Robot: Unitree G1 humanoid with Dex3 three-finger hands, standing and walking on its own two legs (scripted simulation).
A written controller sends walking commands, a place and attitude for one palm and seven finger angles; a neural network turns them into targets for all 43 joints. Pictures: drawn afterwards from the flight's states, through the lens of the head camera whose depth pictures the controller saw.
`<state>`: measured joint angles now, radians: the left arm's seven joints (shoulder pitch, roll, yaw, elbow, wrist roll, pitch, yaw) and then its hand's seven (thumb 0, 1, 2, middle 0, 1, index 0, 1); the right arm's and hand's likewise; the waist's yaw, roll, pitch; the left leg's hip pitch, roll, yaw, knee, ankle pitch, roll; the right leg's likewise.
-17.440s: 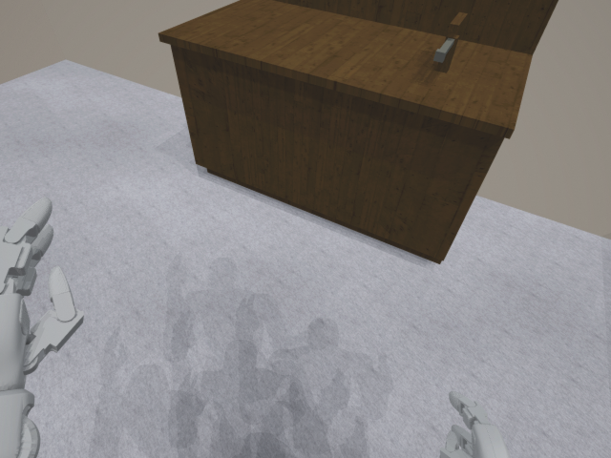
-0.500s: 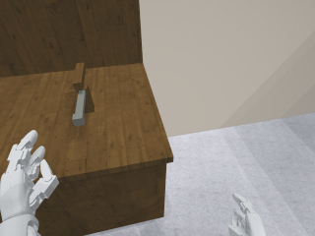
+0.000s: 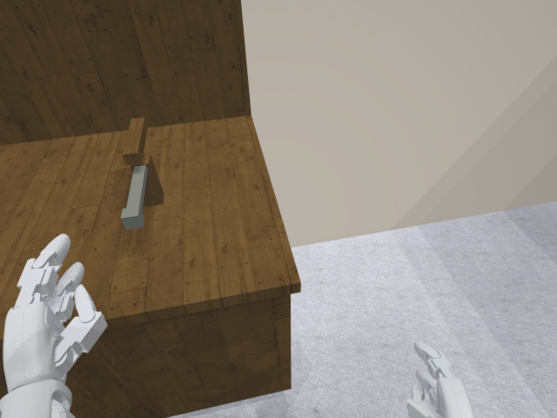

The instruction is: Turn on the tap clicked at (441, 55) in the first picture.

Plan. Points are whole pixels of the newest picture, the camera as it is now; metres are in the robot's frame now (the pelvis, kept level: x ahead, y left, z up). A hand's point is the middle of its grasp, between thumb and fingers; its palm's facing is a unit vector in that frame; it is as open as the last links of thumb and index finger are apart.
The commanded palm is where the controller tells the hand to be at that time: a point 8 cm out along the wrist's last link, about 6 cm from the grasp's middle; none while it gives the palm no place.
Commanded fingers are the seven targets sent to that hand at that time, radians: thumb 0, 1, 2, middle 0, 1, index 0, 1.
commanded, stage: reach beside the lever's end, fingers flat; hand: left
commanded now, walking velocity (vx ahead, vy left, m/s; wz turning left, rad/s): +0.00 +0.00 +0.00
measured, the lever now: (132, 218) +0.39 +0.31 +0.08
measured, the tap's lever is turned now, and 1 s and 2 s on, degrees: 0 0 0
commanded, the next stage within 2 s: none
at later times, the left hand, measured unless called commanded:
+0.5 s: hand (104, 291) +0.22 +0.25 +0.12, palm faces +0.51 -0.85 -0.10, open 7.4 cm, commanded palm +0.18 +0.30 +0.13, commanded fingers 0.00 0.90 0.90 -0.20 -0.29 -0.20 -0.29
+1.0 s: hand (113, 268) +0.27 +0.27 +0.11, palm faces +0.52 -0.85 -0.09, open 7.5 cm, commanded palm +0.23 +0.32 +0.11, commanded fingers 0.00 0.90 0.90 -0.18 -0.23 -0.18 -0.23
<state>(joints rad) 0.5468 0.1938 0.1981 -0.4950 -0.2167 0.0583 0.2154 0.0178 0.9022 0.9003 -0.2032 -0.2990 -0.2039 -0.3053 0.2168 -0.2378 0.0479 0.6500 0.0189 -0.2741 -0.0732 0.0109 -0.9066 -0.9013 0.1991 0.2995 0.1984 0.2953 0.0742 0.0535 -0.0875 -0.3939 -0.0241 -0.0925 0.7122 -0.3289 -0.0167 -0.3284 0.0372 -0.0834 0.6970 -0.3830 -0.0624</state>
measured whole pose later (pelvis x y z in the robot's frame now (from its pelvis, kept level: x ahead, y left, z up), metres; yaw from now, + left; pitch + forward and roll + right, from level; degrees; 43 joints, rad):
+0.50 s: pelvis +0.01 +0.00 +0.00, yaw +0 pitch +2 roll +0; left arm 0.36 0.22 0.28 -0.27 -0.23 0.04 0.19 0.02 0.90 0.90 -0.20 -0.30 -0.20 -0.31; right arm 0.21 -0.24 0.04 0.69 0.02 -0.26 -0.09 0.01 -0.91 -0.90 0.20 0.30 0.20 0.30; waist 0.06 0.04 -0.07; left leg -0.39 -0.02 -0.09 0.69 -0.32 -0.02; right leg -0.33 0.04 -0.08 0.67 -0.38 -0.07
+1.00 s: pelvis +0.01 +0.01 +0.00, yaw -1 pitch +3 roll +0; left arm 0.19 0.21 0.28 -0.07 -0.19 -0.02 0.22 0.02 0.90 0.90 -0.19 -0.25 -0.19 -0.26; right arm 0.19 -0.23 0.04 0.69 0.01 -0.21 -0.07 0.01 -0.91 -0.90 0.20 0.30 0.20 0.30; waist 0.04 0.04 -0.06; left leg -0.41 -0.03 -0.07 0.69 -0.32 0.00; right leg -0.36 0.03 -0.06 0.67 -0.37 -0.04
